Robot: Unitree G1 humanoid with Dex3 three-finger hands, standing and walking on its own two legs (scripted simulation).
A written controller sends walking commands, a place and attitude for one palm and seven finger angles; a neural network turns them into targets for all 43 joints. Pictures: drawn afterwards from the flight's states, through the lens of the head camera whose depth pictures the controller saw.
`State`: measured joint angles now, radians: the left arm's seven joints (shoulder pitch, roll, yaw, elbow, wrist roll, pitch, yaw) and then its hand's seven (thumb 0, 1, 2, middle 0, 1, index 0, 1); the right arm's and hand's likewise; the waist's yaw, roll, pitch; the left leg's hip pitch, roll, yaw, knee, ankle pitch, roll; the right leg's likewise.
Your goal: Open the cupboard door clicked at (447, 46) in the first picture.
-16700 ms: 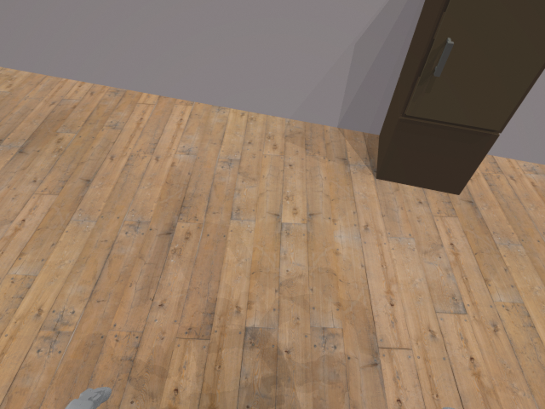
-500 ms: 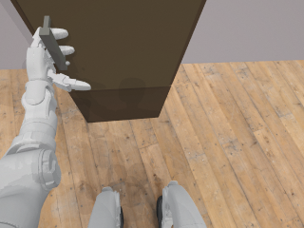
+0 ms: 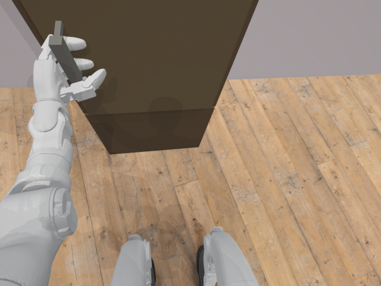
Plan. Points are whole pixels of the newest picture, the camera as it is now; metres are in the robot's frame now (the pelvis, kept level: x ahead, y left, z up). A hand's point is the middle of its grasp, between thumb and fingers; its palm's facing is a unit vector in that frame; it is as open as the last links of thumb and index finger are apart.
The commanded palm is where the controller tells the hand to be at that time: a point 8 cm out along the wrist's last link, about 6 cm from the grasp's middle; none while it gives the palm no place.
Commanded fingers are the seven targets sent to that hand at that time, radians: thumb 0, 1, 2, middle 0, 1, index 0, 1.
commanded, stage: close the thumb around the handle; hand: left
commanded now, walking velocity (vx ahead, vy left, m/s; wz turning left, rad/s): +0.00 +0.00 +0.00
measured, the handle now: (69, 57) +0.56 +0.21 +0.05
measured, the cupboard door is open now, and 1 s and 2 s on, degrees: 0 23 43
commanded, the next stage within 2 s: pull the door open along its arc in 0.24 s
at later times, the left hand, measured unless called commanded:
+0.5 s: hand (84, 80) +0.51 +0.18 +0.04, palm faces +0.06 -1.00 -0.02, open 5.5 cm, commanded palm +0.47 +0.21 +0.04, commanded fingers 0.00 0.90 0.90 -0.40 -1.35 -0.40 -1.35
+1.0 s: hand (109, 139) +0.38 +0.13 +0.04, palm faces +0.30 -0.95 +0.10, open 5.8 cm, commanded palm +0.33 +0.17 +0.04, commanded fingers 0.00 0.90 0.90 -0.40 -1.35 -0.40 -1.35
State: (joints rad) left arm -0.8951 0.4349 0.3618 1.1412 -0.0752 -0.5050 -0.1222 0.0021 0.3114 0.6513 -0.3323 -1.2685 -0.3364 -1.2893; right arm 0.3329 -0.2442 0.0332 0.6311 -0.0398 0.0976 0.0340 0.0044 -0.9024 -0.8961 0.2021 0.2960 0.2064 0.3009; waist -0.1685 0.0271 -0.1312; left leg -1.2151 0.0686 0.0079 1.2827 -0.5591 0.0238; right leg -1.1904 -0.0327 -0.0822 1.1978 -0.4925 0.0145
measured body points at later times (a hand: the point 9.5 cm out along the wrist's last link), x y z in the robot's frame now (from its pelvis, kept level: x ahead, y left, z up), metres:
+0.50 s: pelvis +0.01 +0.00 +0.00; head +0.17 +0.02 +0.42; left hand +0.50 +0.23 +0.04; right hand +0.03 -0.27 -0.11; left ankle +0.01 +0.10 -0.62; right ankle +0.03 -0.14 -0.62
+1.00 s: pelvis +0.02 -0.01 +0.02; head +0.13 +0.01 +0.46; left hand +0.36 +0.18 +0.04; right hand +0.15 -0.25 -0.09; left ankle +0.01 +0.10 -0.62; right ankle +0.03 -0.14 -0.62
